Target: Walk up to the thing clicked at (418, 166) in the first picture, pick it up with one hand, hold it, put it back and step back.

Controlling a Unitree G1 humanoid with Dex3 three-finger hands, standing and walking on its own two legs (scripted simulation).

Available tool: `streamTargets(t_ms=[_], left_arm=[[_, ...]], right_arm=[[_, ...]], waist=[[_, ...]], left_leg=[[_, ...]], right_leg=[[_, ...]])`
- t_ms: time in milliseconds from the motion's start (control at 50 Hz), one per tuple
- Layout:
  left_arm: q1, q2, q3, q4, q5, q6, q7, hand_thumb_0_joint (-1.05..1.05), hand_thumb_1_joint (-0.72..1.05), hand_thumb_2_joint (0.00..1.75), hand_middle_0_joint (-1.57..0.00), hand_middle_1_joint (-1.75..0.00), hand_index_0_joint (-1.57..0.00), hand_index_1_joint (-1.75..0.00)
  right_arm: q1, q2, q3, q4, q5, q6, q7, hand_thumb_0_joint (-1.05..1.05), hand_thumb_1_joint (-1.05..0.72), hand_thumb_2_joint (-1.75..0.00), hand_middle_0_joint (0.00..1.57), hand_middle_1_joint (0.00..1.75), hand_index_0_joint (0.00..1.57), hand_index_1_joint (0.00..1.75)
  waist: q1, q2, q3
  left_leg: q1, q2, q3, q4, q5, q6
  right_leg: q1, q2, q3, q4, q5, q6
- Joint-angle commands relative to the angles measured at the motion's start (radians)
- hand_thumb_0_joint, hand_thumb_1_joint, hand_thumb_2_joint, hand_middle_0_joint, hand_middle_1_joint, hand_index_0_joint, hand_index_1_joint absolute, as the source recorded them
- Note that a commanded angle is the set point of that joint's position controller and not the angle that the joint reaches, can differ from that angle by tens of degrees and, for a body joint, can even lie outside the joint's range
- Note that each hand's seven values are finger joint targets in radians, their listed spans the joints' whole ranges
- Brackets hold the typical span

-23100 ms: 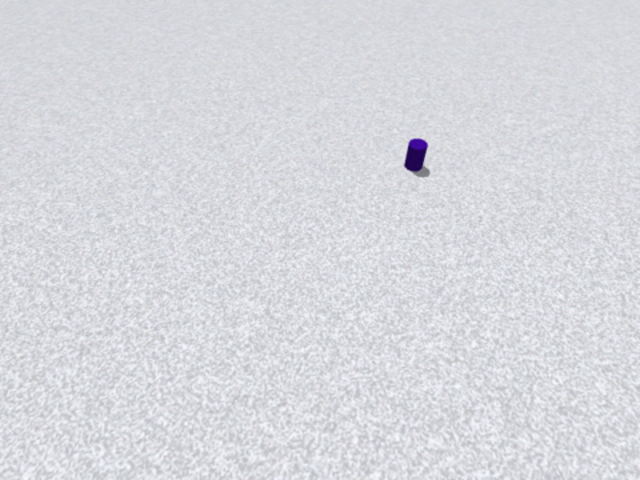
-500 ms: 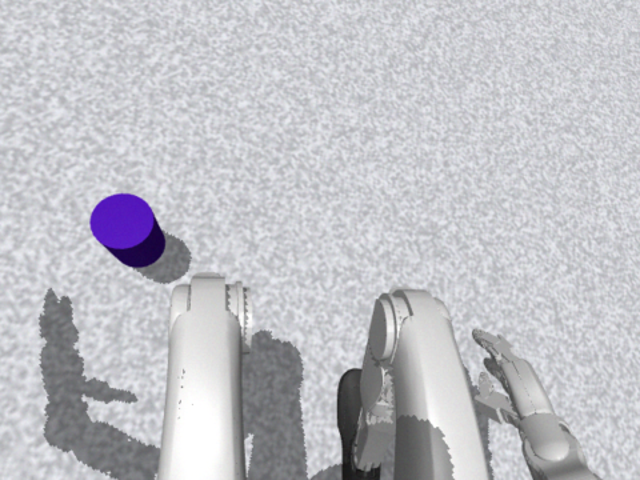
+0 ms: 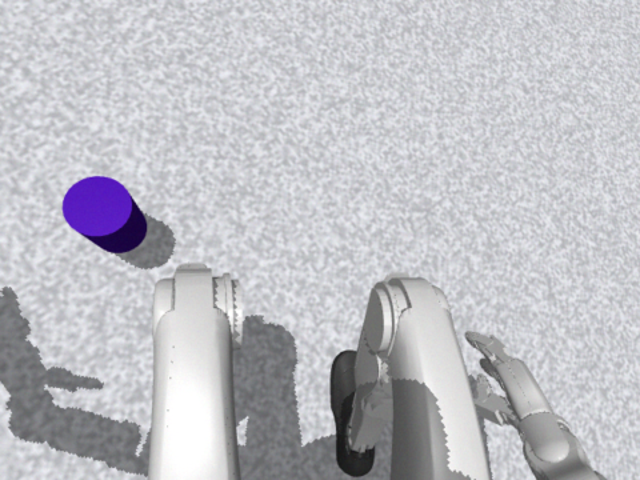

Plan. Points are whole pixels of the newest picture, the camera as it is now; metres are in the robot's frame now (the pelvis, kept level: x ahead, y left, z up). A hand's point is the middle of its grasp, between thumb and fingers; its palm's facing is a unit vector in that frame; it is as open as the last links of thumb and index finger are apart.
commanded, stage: go down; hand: left
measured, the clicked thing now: (109, 218) +0.41 +0.31 -0.28
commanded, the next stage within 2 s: none
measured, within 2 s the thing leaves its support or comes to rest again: neither
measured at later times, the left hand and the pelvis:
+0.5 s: hand out of the picture +0.26 +0.51 +0.08, palm faces +0.49 -0.87 -0.06, open 17.7 cm; pelvis +0.00 -0.01 +0.02, yaw +2 degrees
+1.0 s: hand out of the picture +0.29 +0.47 +0.07, palm faces +0.41 -0.91 -0.04, open 17.5 cm; pelvis +0.00 +0.00 +0.03, yaw +2 degrees
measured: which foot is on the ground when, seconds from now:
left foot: down 0.00-1.00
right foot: down 0.00-1.00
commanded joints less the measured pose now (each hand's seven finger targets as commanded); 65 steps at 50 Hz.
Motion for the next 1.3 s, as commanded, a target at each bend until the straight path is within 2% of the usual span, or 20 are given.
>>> streamTargets(t_ms=[0, 80, 120, 140, 220, 260, 320, 380, 460, 580, 660, 720, 780, 840, 880, 960, 1040, 1120, 1200, 1280], left_arm=[[-0.041, 0.403, 0.038, -0.361, -0.046, -0.041, -0.017, 0.0, -0.57, 0.14, 0.0, -0.09, 0.0, -0.09], [-0.016, 0.298, -0.011, -0.562, -0.064, -0.006, 0.028, 0.0, -0.51, 0.18, 0.0, -0.1, 0.0, -0.09], [-0.01, 0.286, -0.005, -0.619, -0.072, 0.015, 0.066, 0.0, -0.51, 0.19, 0.0, -0.1, 0.0, -0.09], [0.01, 0.233, -0.03, -0.607, -0.077, 0.029, 0.082, 0.0, -0.53, 0.18, 0.0, -0.1, 0.0, -0.08], [0.017, 0.209, -0.03, -0.592, -0.063, 0.042, 0.147, 0.0, -0.56, 0.16, 0.0, -0.08, 0.0, -0.07], [0.034, 0.16, -0.04, -0.463, -0.069, 0.039, 0.147, 0.0, -0.57, 0.14, 0.0, -0.07, 0.0, -0.06], [0.012, 0.2, -0.017, -0.352, -0.069, 0.001, 0.128, 0.0, -0.61, 0.11, 0.0, -0.07, 0.0, -0.06], [-0.049, 0.242, -0.025, -0.21, -0.058, -0.033, 0.075, 0.0, -0.61, 0.1, 0.0, -0.07, -0.01, -0.05], [-0.092, 0.377, 0.02, -0.116, -0.058, -0.065, 0.015, 0.0, -0.61, 0.09, 0.0, -0.08, -0.02, -0.07], [-0.104, 0.442, 0.042, -0.166, -0.037, -0.061, -0.031, 0.0, -0.61, 0.13, 0.0, -0.09, -0.01, -0.09], [-0.06, 0.375, 0.011, -0.36, -0.045, -0.038, -0.023, 0.0, -0.6, 0.15, 0.0, -0.1, 0.0, -0.09], [-0.013, 0.251, -0.042, -0.475, -0.065, -0.004, 0.009, 0.0, -0.53, 0.18, 0.0, -0.1, 0.0, -0.09], [-0.018, 0.272, -0.029, -0.652, -0.062, 0.017, 0.076, 0.0, -0.53, 0.19, 0.0, -0.09, 0.0, -0.09], [0.024, 0.188, -0.058, -0.633, -0.058, 0.046, 0.135, 0.0, -0.54, 0.18, 0.0, -0.09, 0.0, -0.08], [-0.003, 0.189, -0.041, -0.624, -0.062, 0.038, 0.167, 0.0, -0.54, 0.17, 0.0, -0.08, 0.0, -0.07], [-0.005, 0.146, -0.066, -0.397, -0.047, 0.018, 0.17, 0.0, -0.61, 0.13, 0.0, -0.08, 0.0, -0.06], [-0.07, 0.237, -0.05, -0.23, -0.033, -0.032, 0.104, 0.0, -0.61, 0.08, 0.0, -0.08, -0.02, -0.05], [-0.073, 0.323, -0.005, -0.102, -0.053, -0.066, 0.035, 0.0, -0.61, 0.07, 0.0, -0.07, -0.03, -0.05], [-0.099, 0.4, 0.027, -0.11, -0.044, -0.075, -0.007, 0.0, -0.61, 0.1, 0.0, -0.09, -0.02, -0.07], [-0.095, 0.399, 0.021, -0.261, -0.035, -0.057, -0.015, 0.0, -0.61, 0.12, 0.0, -0.08, -0.01, -0.07]], right_arm=[[0.09, -0.272, -0.126, -0.056, 0.021, -0.035, -0.021, 0.0, -0.89, -0.9, 0.2, 0.3, 0.2, 0.3], [0.089, -0.252, -0.166, -0.052, 0.042, -0.032, -0.026, 0.0, -0.89, -0.9, 0.2, 0.3, 0.2, 0.3], [0.085, -0.226, -0.174, -0.056, 0.052, -0.035, -0.03, 0.0, -0.89, -0.9, 0.2, 0.3, 0.2, 0.3], [0.091, -0.217, -0.178, -0.042, 0.057, -0.033, -0.031, 0.0, -0.89, -0.9, 0.2, 0.3, 0.2, 0.3], [0.075, -0.19, -0.179, -0.047, 0.062, -0.026, -0.042, 0.0, -0.89, -0.9, 0.2, 0.3, 0.2, 0.3], [0.072, -0.171, -0.169, -0.036, 0.059, -0.025, -0.041, 0.0, -0.9, -0.9, 0.2, 0.3, 0.2, 0.3], [0.065, -0.172, -0.151, -0.042, 0.048, -0.029, -0.039, 0.0, -0.91, -0.9, 0.2, 0.3, 0.2, 0.3], [0.053, -0.185, -0.132, -0.054, 0.033, -0.037, -0.036, 0.0, -0.91, -0.9, 0.2, 0.3, 0.2, 0.3], [0.04, -0.208, -0.09, -0.072, 0.018, -0.042, -0.032, 0.0, -0.91, -0.9, 0.2, 0.3, 0.2, 0.3], [0.067, -0.247, -0.096, -0.062, 0.005, -0.043, -0.03, 0.0, -0.89, -0.9, 0.2, 0.3, 0.2, 0.3], [0.077, -0.259, -0.129, -0.065, 0.022, -0.041, -0.026, 0.0, -0.89, -0.9, 0.2, 0.3, 0.2, 0.3], [0.094, -0.25, -0.163, -0.041, 0.036, -0.04, -0.025, 0.0, -0.89, -0.9, 0.2, 0.3, 0.2, 0.3], [0.095, -0.229, -0.182, -0.051, 0.05, -0.037, -0.031, 0.0, -0.88, -0.9, 0.2, 0.3, 0.2, 0.3], [0.107, -0.183, -0.181, -0.017, 0.057, -0.023, -0.032, 0.0, -0.89, -0.9, 0.2, 0.3, 0.2, 0.3], [0.104, -0.17, -0.176, -0.012, 0.057, -0.018, -0.034, 0.0, -0.89, -0.9, 0.2, 0.3, 0.2, 0.3], [0.08, -0.153, -0.16, -0.027, 0.054, -0.017, -0.034, 0.0, -0.9, -0.9, 0.2, 0.3, 0.2, 0.3], [0.07, -0.182, -0.139, -0.039, 0.035, -0.026, -0.029, 0.0, -0.92, -0.9, 0.2, 0.3, 0.2, 0.3], [0.06, -0.207, -0.103, -0.065, 0.021, -0.038, -0.023, 0.0, -0.92, -0.9, 0.2, 0.3, 0.2, 0.3], [0.072, -0.242, -0.097, -0.066, 0.013, -0.041, -0.021, 0.0, -0.91, -0.9, 0.2, 0.3, 0.2, 0.3], [0.089, -0.253, -0.12, -0.059, 0.014, -0.038, -0.017, 0.0, -0.89, -0.9, 0.2, 0.3, 0.2, 0.3]], waist=[[0.091, 0.46, -0.799], [0.105, 0.496, -0.799], [0.116, 0.472, -0.804], [0.102, 0.453, -0.759], [0.092, 0.398, -0.669], [0.067, 0.3, -0.58], [0.059, 0.207, -0.55], [0.019, 0.144, -0.526], [0.038, 0.183, -0.57], [0.066, 0.338, -0.659], [0.089, 0.45, -0.785], [0.1, 0.472, -0.807], [0.115, 0.481, -0.841], [0.106, 0.414, -0.713], [0.1, 0.4, -0.69], [0.052, 0.227, -0.54], [0.018, 0.182, -0.517], [0.031, 0.155, -0.557], [0.049, 0.272, -0.619], [0.077, 0.371, -0.73]], left_leg=[[0.672, 0.014, 0.091, -0.359, 0.239, 0.026], [0.678, 0.011, 0.088, -0.424, 0.132, 0.026], [0.64, 0.008, 0.1, -0.44, 0.084, 0.034], [0.621, 0.006, 0.1, -0.448, 0.051, 0.037], [0.556, 0.003, 0.099, -0.456, 0.026, 0.046], [0.466, -0.002, 0.109, -0.427, 0.035, 0.055], [0.393, -0.002, 0.124, -0.381, 0.08, 0.068], [0.345, 0.004, 0.118, -0.345, 0.053, 0.073], [0.366, 0.005, 0.123, -0.323, 0.055, 0.068], [0.513, 0.011, 0.111, -0.337, 0.094, 0.048], [0.642, 0.013, 0.102, -0.378, 0.156, 0.03], [0.691, 0.01, 0.098, -0.406, 0.173, 0.024], [0.685, 0.007, 0.102, -0.428, 0.152, 0.03], [0.597, 0.005, 0.101, -0.455, 0.072, 0.043], [0.574, 0.005, 0.1, -0.447, 0.082, 0.045], [0.407, 0.001, 0.115, -0.414, 0.027, 0.065], [0.363, 0.006, 0.116, -0.373, 0.006, 0.072], [0.359, 0.005, 0.118, -0.334, 0.048, 0.069], [0.47, 0.008, 0.113, -0.33, 0.078, 0.053], [0.565, 0.012, 0.118, -0.344, 0.14, 0.042]], right_leg=[[0.211, 0.033, -0.068, -0.176, 0.182, -0.083], [0.175, 0.029, -0.059, -0.195, 0.131, -0.085], [0.209, 0.027, -0.042, -0.223, 0.112, -0.081], [0.188, 0.026, -0.04, -0.235, 0.092, -0.079], [0.173, 0.02, -0.035, -0.263, 0.078, -0.076], [0.185, 0.02, -0.03, -0.288, 0.061, -0.071], [0.238, 0.021, -0.011, -0.302, 0.073, -0.065], [0.253, 0.023, -0.009, -0.304, 0.042, -0.06], [0.295, 0.027, -0.012, -0.292, 0.039, -0.059], [0.239, 0.037, -0.051, -0.23, 0.09, -0.074], [0.214, 0.035, -0.062, -0.193, 0.143, -0.082], [0.17, 0.03, -0.058, -0.192, 0.148, -0.087], [0.199, 0.025, -0.044, -0.21, 0.156, -0.085], [0.191, 0.024, -0.032, -0.256, 0.099, -0.08], [0.188, 0.021, -0.031, -0.257, 0.1, -0.079], [0.208, 0.024, -0.023, -0.309, 0.035, -0.069], [0.229, 0.026, -0.019, -0.304, 0.004, -0.064], [0.289, 0.028, -0.021, -0.295, 0.028, -0.059], [0.24, 0.036, -0.05, -0.239, 0.071, -0.072], [0.252, 0.033, -0.044, -0.221, 0.127, -0.075]])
